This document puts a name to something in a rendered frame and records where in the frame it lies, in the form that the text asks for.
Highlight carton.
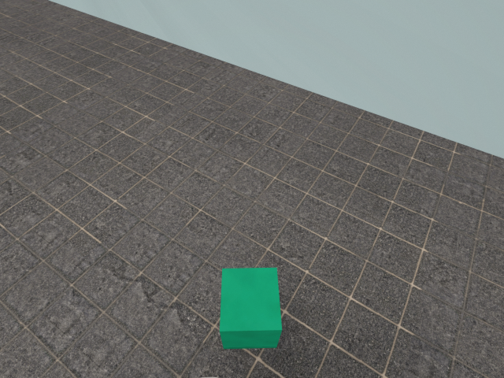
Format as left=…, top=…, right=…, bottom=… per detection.
left=220, top=268, right=282, bottom=349

